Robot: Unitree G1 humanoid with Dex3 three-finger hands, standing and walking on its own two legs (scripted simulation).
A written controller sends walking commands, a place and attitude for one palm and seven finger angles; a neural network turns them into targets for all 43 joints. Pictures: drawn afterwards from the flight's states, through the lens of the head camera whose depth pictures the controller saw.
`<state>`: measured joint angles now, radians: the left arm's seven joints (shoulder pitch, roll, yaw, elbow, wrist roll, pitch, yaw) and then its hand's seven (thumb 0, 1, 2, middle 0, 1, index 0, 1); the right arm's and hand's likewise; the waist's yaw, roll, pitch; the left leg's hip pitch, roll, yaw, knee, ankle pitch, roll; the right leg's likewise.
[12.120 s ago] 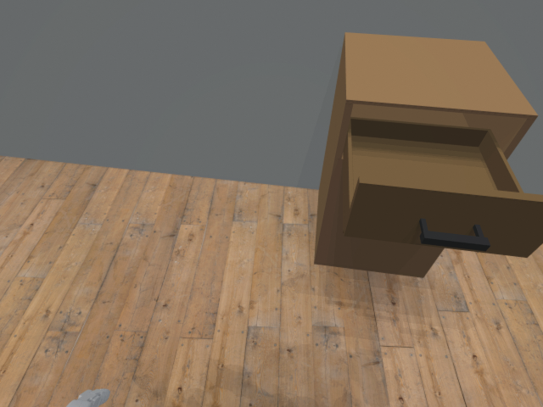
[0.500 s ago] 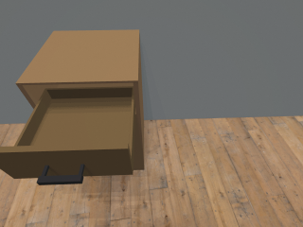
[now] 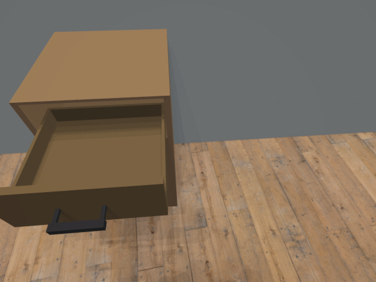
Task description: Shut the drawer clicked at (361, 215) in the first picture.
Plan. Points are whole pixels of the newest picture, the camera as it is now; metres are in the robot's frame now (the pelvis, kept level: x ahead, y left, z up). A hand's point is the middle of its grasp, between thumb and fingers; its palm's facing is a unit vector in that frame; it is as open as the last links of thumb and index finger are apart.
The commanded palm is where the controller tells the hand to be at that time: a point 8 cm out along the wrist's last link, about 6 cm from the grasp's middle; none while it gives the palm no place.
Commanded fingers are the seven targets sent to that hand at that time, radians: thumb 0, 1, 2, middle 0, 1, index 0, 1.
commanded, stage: look again from close up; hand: left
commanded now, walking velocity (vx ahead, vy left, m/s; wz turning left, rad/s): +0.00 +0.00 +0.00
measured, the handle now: (79, 218) +0.26 +0.28 -0.07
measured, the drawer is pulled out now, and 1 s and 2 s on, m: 0.29 0.29 0.29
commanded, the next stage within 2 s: shuffle to correct the standing spot in 0.42 s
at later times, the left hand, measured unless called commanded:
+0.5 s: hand out of the picture -0.04 +0.21 -0.17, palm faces -0.01 -0.98 -0.21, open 7.4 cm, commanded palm none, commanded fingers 0.00 0.90 0.90 -0.20 -0.30 -0.20 -0.30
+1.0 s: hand out of the picture +0.02 +0.20 -0.18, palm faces +0.08 -0.97 -0.21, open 7.4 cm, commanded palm none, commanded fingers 0.00 0.90 0.90 -0.20 -0.30 -0.20 -0.30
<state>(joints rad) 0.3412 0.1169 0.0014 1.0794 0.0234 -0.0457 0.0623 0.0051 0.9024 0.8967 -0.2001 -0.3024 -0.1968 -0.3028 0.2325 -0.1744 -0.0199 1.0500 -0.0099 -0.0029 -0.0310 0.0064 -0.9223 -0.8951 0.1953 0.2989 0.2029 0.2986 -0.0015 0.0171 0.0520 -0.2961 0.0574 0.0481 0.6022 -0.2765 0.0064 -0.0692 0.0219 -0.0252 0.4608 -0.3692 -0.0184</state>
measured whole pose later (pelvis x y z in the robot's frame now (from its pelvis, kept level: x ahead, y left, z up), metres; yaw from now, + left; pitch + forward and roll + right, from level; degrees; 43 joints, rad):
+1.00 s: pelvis +0.01 +0.02 +0.00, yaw +3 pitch +0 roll +1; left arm 0.25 0.17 0.01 1.03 0.01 0.01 0.04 0.01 0.90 0.90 -0.20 -0.30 -0.20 -0.30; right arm 0.24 -0.17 0.00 1.04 -0.02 -0.01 -0.03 0.00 -0.91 -0.90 0.20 0.30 0.20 0.30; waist 0.01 -0.02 0.07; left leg -0.29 -0.03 0.04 0.57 -0.28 0.04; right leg -0.30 -0.03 -0.06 0.74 -0.47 0.01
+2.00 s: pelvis +0.02 +0.03 +0.00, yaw +4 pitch -1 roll +0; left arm 0.29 0.16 -0.01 1.05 0.01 0.00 0.04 0.01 0.90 0.90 -0.20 -0.30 -0.20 -0.30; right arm 0.31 -0.14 0.02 1.09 -0.01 -0.02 -0.02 0.01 -0.91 -0.90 0.20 0.30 0.20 0.30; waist 0.00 0.01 0.02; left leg -0.20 0.00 0.06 0.50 -0.29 0.02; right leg -0.18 -0.02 -0.07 0.51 -0.32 -0.01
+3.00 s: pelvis -0.02 +0.00 -0.07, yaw +5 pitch +11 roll +0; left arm 0.60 0.10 0.01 0.01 -0.16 -0.60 -0.11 0.02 0.91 0.90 -0.41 -0.53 -0.37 -0.52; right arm 0.13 -0.27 -0.08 0.58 -0.01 -0.29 -0.02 0.01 -0.91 -0.90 0.19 0.30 0.20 0.30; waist 0.03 -0.02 -0.15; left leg -0.79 0.03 0.02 1.05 -0.46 -0.01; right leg -0.75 -0.02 -0.10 1.06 -0.50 -0.05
